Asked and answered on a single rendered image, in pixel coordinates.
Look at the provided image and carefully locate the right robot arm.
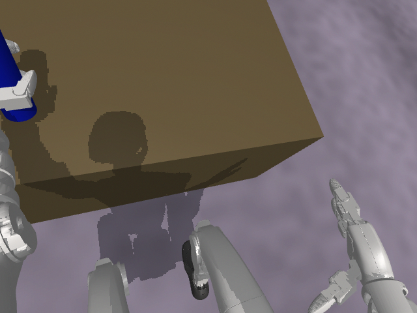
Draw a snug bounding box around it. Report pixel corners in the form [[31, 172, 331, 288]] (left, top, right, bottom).
[[361, 278, 417, 313]]

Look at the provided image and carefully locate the right robot hand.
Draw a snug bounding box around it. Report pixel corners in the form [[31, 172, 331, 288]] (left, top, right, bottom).
[[308, 178, 395, 313]]

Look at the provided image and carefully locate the left robot arm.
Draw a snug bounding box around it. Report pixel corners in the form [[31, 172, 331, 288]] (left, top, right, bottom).
[[0, 127, 37, 313]]

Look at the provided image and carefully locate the left robot hand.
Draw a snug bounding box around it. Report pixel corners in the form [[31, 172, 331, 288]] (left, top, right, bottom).
[[0, 39, 37, 111]]

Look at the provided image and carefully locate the can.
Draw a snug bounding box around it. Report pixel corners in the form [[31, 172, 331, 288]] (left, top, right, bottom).
[[0, 30, 37, 122]]

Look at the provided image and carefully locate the right robot foot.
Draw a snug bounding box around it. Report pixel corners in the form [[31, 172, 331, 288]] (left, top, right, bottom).
[[182, 240, 209, 300]]

